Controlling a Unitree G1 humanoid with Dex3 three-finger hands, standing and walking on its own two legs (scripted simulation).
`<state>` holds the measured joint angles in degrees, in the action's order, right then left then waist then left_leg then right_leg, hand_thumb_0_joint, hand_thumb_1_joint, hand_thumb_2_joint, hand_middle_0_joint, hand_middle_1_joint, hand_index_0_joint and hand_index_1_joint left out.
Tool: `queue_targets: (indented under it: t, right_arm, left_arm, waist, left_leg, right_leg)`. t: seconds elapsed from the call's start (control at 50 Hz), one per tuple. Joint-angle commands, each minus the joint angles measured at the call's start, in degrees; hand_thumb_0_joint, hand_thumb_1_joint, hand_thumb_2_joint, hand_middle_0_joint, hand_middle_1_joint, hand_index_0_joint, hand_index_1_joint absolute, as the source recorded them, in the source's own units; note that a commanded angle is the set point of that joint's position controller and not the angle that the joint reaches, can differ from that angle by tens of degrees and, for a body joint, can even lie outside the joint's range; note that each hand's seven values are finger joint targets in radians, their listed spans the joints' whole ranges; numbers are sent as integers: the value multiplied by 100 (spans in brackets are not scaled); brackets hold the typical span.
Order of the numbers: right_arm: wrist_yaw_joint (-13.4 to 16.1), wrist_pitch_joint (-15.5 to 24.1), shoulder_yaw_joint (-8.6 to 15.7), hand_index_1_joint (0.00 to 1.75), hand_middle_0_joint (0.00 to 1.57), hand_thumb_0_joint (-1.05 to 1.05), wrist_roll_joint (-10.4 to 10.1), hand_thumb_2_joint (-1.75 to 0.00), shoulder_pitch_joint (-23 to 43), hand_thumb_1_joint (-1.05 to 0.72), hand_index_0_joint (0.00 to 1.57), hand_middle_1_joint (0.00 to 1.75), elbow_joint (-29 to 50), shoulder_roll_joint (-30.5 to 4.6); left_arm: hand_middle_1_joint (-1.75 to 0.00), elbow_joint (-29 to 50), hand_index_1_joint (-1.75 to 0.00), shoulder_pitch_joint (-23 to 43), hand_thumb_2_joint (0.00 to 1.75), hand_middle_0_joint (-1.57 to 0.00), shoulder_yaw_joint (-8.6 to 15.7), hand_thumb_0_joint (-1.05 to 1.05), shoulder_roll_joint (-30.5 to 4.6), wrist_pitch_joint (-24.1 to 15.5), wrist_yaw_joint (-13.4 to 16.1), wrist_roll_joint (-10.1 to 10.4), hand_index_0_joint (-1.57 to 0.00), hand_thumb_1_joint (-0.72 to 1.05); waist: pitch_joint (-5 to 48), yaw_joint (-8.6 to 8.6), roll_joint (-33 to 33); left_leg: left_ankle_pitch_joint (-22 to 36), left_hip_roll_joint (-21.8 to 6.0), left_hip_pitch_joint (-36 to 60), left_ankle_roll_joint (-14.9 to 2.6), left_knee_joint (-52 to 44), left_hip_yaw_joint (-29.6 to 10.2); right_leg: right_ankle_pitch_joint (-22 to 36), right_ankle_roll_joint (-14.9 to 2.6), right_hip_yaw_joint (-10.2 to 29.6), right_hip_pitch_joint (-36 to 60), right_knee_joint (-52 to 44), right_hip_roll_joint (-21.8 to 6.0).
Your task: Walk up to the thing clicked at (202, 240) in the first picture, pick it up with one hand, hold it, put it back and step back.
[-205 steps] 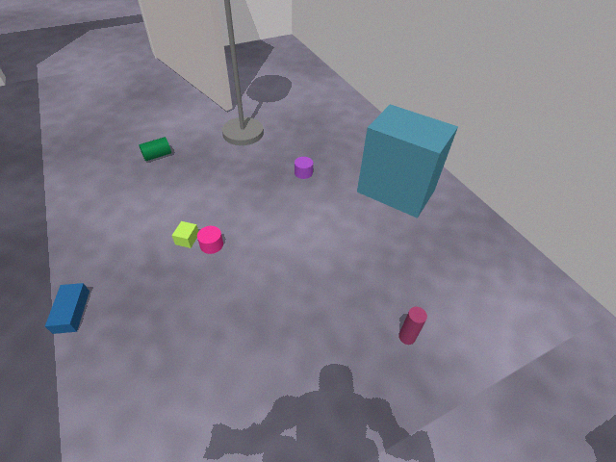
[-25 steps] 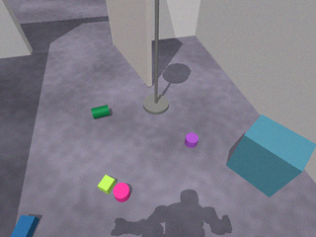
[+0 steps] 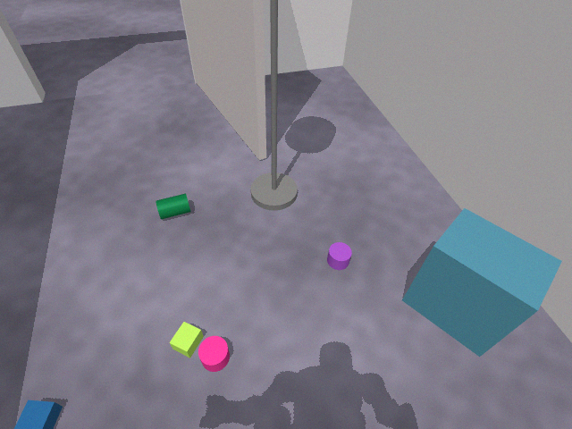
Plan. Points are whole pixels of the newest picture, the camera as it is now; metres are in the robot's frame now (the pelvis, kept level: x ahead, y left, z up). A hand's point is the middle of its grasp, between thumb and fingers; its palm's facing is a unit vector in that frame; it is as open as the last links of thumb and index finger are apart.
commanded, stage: walk up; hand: left
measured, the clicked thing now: (214, 353) +0.48 +0.23 -0.75
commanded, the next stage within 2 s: stand in 0.04 s
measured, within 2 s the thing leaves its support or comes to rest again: neither
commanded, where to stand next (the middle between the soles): +0.09 +0.00 m, yaw -1 degrees
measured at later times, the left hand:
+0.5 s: hand out of the picture +0.10 +0.24 -0.16, palm faces -0.03 -0.94 -0.34, open 7.4 cm
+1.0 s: hand out of the picture +0.11 +0.23 -0.15, palm faces -0.03 -0.94 -0.35, open 7.4 cm
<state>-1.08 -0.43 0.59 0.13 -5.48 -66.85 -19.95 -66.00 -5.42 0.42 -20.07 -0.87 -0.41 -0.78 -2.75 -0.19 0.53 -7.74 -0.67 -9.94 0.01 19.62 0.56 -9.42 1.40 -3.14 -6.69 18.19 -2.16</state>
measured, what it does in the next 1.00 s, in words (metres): stands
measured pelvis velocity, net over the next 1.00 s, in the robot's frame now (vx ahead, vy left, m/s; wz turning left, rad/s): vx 0.03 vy -0.02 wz -0.01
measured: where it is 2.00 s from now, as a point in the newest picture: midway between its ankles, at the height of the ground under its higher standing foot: outside the picture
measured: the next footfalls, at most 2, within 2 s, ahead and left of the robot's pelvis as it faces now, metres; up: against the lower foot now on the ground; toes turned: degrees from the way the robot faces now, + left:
none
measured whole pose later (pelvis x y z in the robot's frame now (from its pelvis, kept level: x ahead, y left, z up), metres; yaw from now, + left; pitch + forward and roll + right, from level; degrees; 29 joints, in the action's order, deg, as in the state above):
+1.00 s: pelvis +0.03 -0.02 +0.00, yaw -1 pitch -2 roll +0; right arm 0.0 0.2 -0.1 0.3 -4.9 -66.0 -19.8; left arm -65.1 -5.9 0.4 -20.0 -0.3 -0.1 -0.6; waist -2.3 -0.2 0.2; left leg -9.6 -2.1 -6.1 1.6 17.6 0.9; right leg -11.7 0.1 -2.8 -3.5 17.0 -0.8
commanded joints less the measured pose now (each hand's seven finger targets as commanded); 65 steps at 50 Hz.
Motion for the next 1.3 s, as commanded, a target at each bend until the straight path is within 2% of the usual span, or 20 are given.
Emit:
queue_targets:
  t: [0.0, 0.02, 0.06, 0.12, 0.16, 0.2, 0.3, 0.36, 0.44, 0.48, 0.62, 0.68, 0.76, 0.8, 0.82, 0.86, 0.98, 1.12, 1.22, 1.28]
  right_arm:
    - [64, 147, 228, 30, 20, 0, 18, -90, 348, -90, 20, 30, 402, -1216]
    - [82, 171, 198, 30, 20, 0, 51, -90, 297, -90, 20, 30, 414, -1153]
    - [90, 181, 217, 30, 20, 0, 63, -90, 328, -90, 20, 30, 417, -1266]
    - [90, 192, 205, 30, 20, 0, 62, -90, 294, -90, 20, 30, 431, -1200]
    - [95, 205, 212, 30, 20, 0, 55, -90, 356, -90, 20, 30, 438, -1201]
    - [99, 212, 200, 30, 20, 0, 48, -90, 300, -90, 20, 30, 412, -1193]
    - [121, 228, 185, 30, 20, 0, 31, -90, 316, -90, 20, 30, 410, -1199]
    - [139, 225, 175, 30, 20, 0, 35, -90, 356, -90, 20, 30, 398, -1192]
    - [144, 227, 173, 30, 20, 0, 35, -90, 361, -90, 20, 30, 400, -1176]
    - [143, 215, 167, 30, 20, 0, 29, -90, 443, -90, 20, 30, 406, -1188]
    - [152, 210, 172, 30, 20, 0, 25, -90, 413, -90, 20, 30, 437, -1193]
    - [149, 202, 162, 30, 20, 0, 31, -90, 428, -90, 20, 30, 445, -1183]
    - [163, 185, 155, 30, 20, 0, 33, -90, 409, -90, 20, 30, 445, -1170]
    - [154, 191, 156, 30, 20, 0, 38, -90, 426, -90, 20, 30, 465, -1154]
    - [158, 195, 160, 30, 20, 0, 30, -90, 437, -90, 20, 30, 461, -1188]
    - [157, 206, 155, 30, 20, 0, 31, -90, 376, -90, 20, 30, 457, -1187]
    - [165, 210, 152, 30, 20, 0, 42, -90, 382, -90, 20, 30, 476, -1190]
    - [157, 189, 135, 30, 20, 0, 32, -90, 280, -90, 20, 30, 466, -1191]
    - [162, 212, 125, 30, 20, 0, 40, -90, 284, -90, 20, 30, 490, -1178]
    - [171, 206, 129, 30, 20, 0, 39, -90, 204, -90, 20, 30, 471, -1201]
  left_arm:
    - [-30, 324, -30, 268, 90, -20, 239, 0, -1237, -134, 83, 26, -20, 90]
    - [-30, 315, -30, 221, 90, -20, 197, 0, -1227, -108, 81, 24, -20, 90]
    - [-30, 328, -30, 175, 90, -20, 168, 0, -1139, -92, 72, 12, -20, 90]
    - [-30, 353, -30, 194, 90, -20, 167, 0, -1207, -115, 79, 7, -20, 90]
    - [-30, 358, -30, 138, 90, -20, 161, 0, -1202, -134, 86, 5, -20, 90]
    - [-30, 362, -30, 138, 90, -20, 168, 0, -1238, -142, 86, 14, -20, 90]
    - [-30, 364, -30, 124, 90, -20, 164, 0, -1201, -135, 88, 25, -20, 90]
    - [-30, 358, -30, 128, 90, -20, 175, 0, -1205, -109, 80, 22, -20, 90]
    - [-30, 380, -30, 162, 90, -20, 195, 0, -1223, -112, 93, 28, -20, 90]
    - [-30, 345, -30, 108, 90, -20, 172, 0, -1159, -108, 91, 23, -20, 90]
    - [-30, 384, -30, 124, 90, -20, 208, 0, -1181, -121, 111, 37, -20, 90]
    - [-30, 399, -30, 122, 90, -20, 213, 0, -1204, -118, 116, 42, -20, 90]
    - [-30, 417, -30, 230, 90, -20, 229, 0, -1213, -81, 109, 28, -20, 90]
    - [-30, 423, -30, 182, 90, -20, 229, 0, -1225, -87, 111, 17, -20, 90]
    - [-30, 407, -30, 178, 90, -20, 224, 0, -1198, -87, 104, 29, -20, 90]
    - [-30, 426, -30, 179, 90, -20, 224, 0, -1211, -102, 102, 29, -20, 90]
    - [-30, 438, -30, 144, 90, -20, 222, 0, -1202, -87, 101, 35, -20, 90]
    - [-30, 421, -30, 148, 90, -20, 227, 0, -1243, -85, 101, 40, -20, 90]
    - [-30, 447, -30, 131, 90, -20, 231, 0, -1256, -84, 98, 32, -20, 90]
    - [-30, 453, -30, 120, 90, -20, 224, 0, -1243, -78, 97, 39, -20, 90]
  waist:
    - [425, 22, 39]
    - [540, -20, -234]
    - [363, -5, -25]
    - [347, -26, -109]
    - [514, 12, -58]
    - [443, -27, -7]
    - [572, -20, -1]
    - [547, -13, 77]
    - [555, -16, -64]
    - [448, 2, -16]
    - [640, -2, -97]
    - [534, 2, -106]
    - [397, -30, 29]
    - [449, 2, -107]
    - [401, 7, -25]
    - [530, -1, -42]
    - [508, 27, -17]
    - [373, -6, -59]
    - [452, 2, -63]
    - [420, -15, -19]
  left_leg:
    - [105, -642, 91, -100, -424, -693]
    - [-103, -713, 175, -90, -533, -676]
    - [-483, -694, 55, -97, -588, -708]
    - [-123, -670, 52, -76, -510, -638]
    - [489, -727, 277, -91, -385, -619]
    - [384, -685, 235, -76, -397, -574]
    - [860, -746, 381, -72, -328, -532]
    - [788, -731, 398, -55, -377, -507]
    - [1082, -766, 506, -36, -336, -486]
    - [877, -738, 438, -38, -358, -479]
    - [1393, -770, 641, -61, -223, -417]
    - [1279, -750, 583, -28, -254, -408]
    - [665, -722, 430, -11, -404, -411]
    - [934, -766, 514, -27, -381, -445]
    - [793, -741, 490, -34, -379, -416]
    - [1115, -775, 624, -46, -324, -408]
    - [1137, -772, 592, -25, -324, -405]
    - [664, -748, 513, -44, -415, -413]
    - [968, -758, 606, -21, -374, -404]
    - [906, -756, 598, -26, -384, -388]
  right_leg:
    - [142, -208, 536, -22, -313, -582]
    - [-259, -218, 542, -35, -325, -597]
    - [-436, -208, 533, -148, -339, -561]
    - [-294, -213, 578, -111, -358, -611]
    - [112, -210, 571, -55, -323, -639]
    - [121, -186, 566, -50, -365, -626]
    - [612, -188, 564, 141, -290, -648]
    - [528, -190, 551, 100, -302, -628]
    - [793, -200, 533, 132, -259, -631]
    - [672, -166, 534, 92, -343, -621]
    - [1420, -184, 516, 325, -244, -655]
    - [1364, -165, 523, 298, -298, -640]
    - [634, -192, 564, 209, -436, -624]
    - [826, -197, 512, 192, -366, -603]
    - [717, -196, 568, 181, -427, -624]
    - [1050, -210, 576, 253, -363, -649]
    - [1047, -229, 540, 272, -327, -620]
    - [631, -227, 603, 177, -448, -624]
    - [881, -236, 571, 182, -374, -595]
    - [832, -251, 602, 140, -375, -606]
